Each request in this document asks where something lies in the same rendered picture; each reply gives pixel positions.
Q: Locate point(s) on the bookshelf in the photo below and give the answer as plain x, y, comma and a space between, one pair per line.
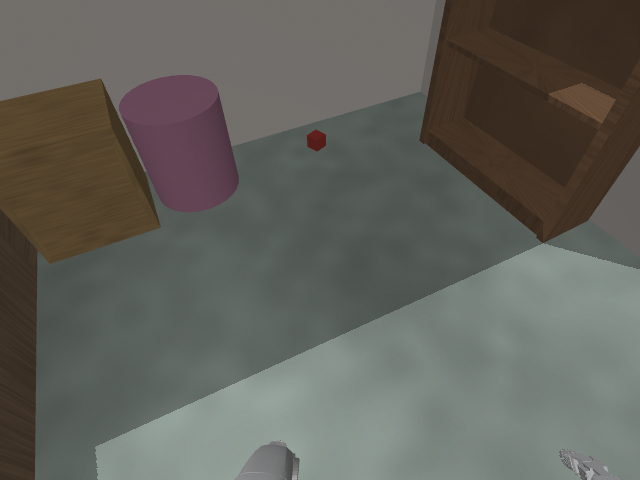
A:
537, 102

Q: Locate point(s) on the right robot hand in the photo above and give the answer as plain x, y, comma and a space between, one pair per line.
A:
588, 468

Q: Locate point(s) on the cube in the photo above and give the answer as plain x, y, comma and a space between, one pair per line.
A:
316, 140

